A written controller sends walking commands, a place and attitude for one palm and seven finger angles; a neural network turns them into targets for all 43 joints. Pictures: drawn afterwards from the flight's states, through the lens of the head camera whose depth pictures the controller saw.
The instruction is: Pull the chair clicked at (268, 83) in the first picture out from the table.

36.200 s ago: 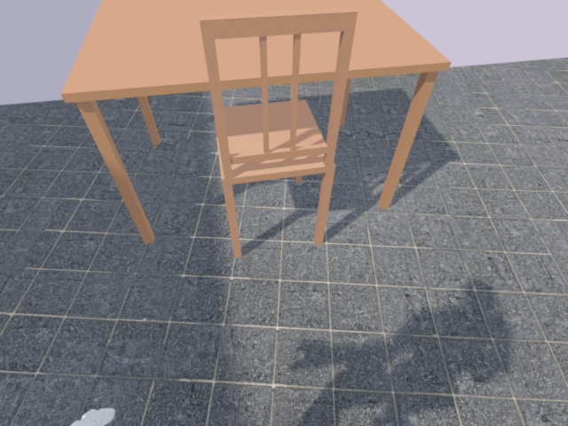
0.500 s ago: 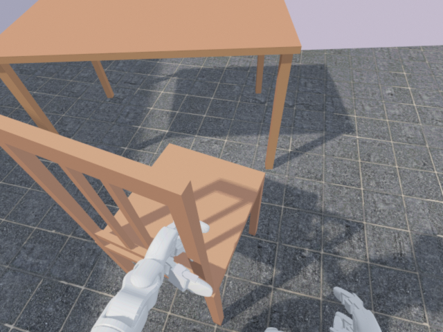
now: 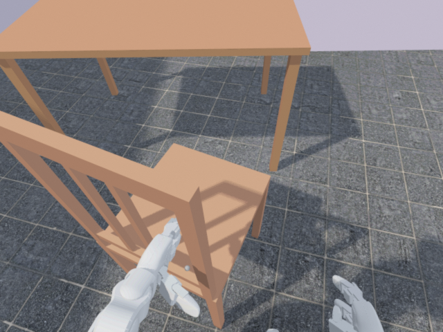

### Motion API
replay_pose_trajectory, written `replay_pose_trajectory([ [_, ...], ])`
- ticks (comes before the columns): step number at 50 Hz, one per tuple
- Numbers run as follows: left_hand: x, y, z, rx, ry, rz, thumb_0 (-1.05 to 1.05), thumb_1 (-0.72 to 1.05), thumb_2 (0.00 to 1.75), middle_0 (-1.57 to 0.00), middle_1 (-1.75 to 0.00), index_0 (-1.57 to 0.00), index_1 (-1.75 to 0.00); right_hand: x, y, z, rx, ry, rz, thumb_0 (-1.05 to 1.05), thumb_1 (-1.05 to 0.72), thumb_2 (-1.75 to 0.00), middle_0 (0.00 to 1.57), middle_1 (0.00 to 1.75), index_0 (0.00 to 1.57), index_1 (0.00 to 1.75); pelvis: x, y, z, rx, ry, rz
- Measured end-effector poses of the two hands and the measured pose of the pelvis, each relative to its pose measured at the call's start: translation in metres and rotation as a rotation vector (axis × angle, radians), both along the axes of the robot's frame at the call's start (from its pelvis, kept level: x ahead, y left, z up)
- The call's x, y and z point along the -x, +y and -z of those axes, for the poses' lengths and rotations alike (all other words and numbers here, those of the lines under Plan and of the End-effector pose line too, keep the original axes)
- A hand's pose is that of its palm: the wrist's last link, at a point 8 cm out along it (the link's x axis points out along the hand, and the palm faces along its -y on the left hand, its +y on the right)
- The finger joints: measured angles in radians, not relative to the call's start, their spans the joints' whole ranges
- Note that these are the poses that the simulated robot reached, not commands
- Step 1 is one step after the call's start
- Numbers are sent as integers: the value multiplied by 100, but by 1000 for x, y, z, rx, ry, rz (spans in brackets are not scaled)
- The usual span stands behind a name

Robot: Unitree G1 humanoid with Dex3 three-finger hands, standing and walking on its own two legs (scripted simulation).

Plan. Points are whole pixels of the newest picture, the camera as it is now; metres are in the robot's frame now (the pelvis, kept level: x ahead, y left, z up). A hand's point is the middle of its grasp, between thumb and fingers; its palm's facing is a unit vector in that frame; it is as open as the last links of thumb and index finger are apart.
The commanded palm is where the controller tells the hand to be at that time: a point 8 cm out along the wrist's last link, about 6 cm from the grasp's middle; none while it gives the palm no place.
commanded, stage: draw the fingers out of the gap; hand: left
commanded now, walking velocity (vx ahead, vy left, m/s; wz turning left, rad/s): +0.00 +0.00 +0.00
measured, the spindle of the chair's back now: (107, 214) +0.35 +0.24 -0.01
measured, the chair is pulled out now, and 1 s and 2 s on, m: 0.57 0.57 0.57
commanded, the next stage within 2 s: draw the hand back to the body in 0.66 s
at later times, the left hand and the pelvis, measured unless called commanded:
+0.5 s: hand (173, 315) +0.17 +0.09 -0.02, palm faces -0.30 -0.95 -0.10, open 17.5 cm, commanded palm +0.16 +0.13 -0.01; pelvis +0.00 +0.01 -0.01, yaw +1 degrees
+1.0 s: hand (138, 324) +0.15 +0.12 +0.05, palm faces -0.01 -1.00 +0.03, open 17.4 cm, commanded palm +0.11 +0.17 +0.04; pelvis -0.02 +0.01 -0.04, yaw +1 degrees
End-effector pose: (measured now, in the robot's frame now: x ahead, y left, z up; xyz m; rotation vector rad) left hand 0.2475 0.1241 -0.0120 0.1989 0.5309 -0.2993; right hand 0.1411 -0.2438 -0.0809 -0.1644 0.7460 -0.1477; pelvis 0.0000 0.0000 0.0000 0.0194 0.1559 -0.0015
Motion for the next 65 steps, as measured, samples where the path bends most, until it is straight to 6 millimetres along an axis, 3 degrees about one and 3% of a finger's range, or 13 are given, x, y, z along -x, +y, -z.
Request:
replay_pose_trajectory([
  [6,22,15,-3,-10,5,-28,-1,-53,20,0,-1,-1,-1,-6,6,-5,-7,-29,-8,1,-91,-90,20,30,20,30,-5,2,1,6,3,-3],
  [12,53,13,3,8,47,-7,-1,-53,20,0,-1,-1,0,-17,14,-9,3,-78,-35,1,-91,-90,20,30,20,30,-5,6,4,14,3,-15],
  [17,64,14,1,7,26,-4,-1,-54,20,0,-1,-1,0,-23,22,-10,10,-112,-53,1,-91,-90,20,30,20,30,-2,9,8,17,4,-22],
  [24,76,17,-9,6,-3,-30,-1,-54,20,0,0,-1,0,-23,31,-11,-10,-139,-48,1,-90,-90,20,30,20,30,-2,13,11,18,7,-20],
  [40,134,19,-14,25,16,-51,-1,-54,20,0,0,-1,0,-21,35,-15,-1,-214,-32,1,-90,-90,20,30,20,30,6,17,23,21,8,-13],
  [44,131,30,-20,146,-99,-189,-3,-51,21,0,-1,-1,0,-19,36,-13,9,-244,-49,1,-90,-90,20,30,20,30,13,15,29,24,17,-13],
  [49,122,47,-53,215,-374,-300,-3,-52,21,0,-1,-1,0,-15,38,-2,4,-241,-82,1,-90,-90,20,30,20,30,19,14,37,34,30,-17],
  [53,120,55,-71,186,-555,-283,-2,-53,20,0,0,0,0,-12,40,13,-19,-215,-95,1,-90,-90,20,30,20,30,25,13,45,36,41,-16],
  [60,123,60,-68,115,-410,-188,-1,-54,20,0,0,0,0,-5,42,19,-60,-186,-44,1,-90,-90,20,30,20,30,27,12,39,35,14,-12],
  [65,122,84,-99,95,-480,-268,-1,-51,21,-1,-1,-1,-1,-5,39,7,-54,-203,-14,1,-90,-90,20,30,20,30,21,10,26,37,-13,-14],
])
